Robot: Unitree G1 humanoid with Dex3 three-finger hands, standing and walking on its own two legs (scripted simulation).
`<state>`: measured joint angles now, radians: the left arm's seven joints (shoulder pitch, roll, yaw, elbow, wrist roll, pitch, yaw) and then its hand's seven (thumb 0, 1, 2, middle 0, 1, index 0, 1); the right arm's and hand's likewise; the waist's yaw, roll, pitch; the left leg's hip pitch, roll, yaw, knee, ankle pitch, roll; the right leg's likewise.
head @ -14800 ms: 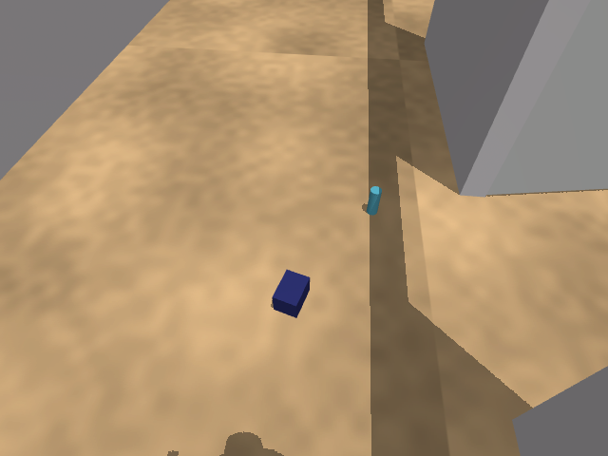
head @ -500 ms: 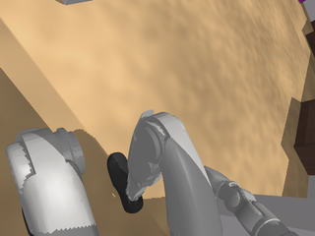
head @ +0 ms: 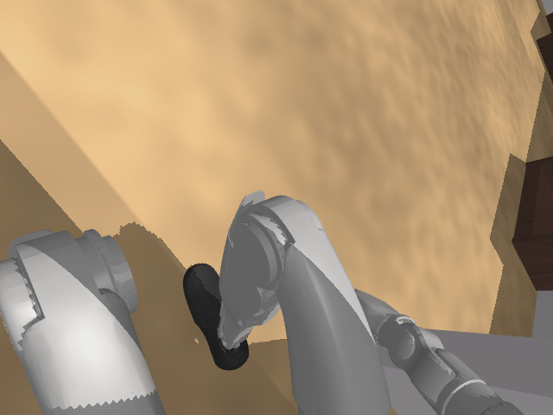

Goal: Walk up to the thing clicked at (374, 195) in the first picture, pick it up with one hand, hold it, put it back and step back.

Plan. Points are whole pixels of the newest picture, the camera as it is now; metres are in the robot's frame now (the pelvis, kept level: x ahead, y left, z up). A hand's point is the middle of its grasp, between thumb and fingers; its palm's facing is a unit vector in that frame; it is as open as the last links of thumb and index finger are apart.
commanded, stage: close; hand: left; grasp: from the side
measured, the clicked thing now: out of the picture +0.43 +0.32 -0.22
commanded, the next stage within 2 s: settle in 0.22 s
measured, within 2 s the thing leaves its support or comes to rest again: leaves its support in 0.62 s
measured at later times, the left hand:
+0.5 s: hand out of the picture +0.43 +0.31 -0.18, palm faces +0.43 -0.90 -0.01, open 6.5 cm
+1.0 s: hand out of the picture +0.42 +0.34 -0.09, palm faces +0.40 -0.92 -0.03, open 6.5 cm
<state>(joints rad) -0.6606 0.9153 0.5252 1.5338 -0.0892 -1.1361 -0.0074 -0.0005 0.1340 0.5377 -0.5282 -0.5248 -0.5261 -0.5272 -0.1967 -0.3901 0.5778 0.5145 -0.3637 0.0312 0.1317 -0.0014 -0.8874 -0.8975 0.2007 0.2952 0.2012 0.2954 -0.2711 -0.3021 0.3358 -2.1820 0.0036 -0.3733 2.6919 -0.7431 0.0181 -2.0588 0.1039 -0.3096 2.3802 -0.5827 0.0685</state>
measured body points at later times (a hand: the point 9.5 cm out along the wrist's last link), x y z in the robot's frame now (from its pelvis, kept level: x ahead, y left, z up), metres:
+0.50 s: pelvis +0.00 +0.00 +0.00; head +0.23 +0.20 +0.32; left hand +0.41 +0.36 -0.18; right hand +0.17 -0.24 -0.02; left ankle +0.08 +0.11 -0.25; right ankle +0.15 -0.11 -0.25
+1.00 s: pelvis +0.01 -0.01 +0.02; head +0.20 +0.18 +0.38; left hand +0.39 +0.39 -0.09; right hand +0.19 -0.24 -0.03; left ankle +0.08 +0.11 -0.25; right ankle +0.15 -0.11 -0.25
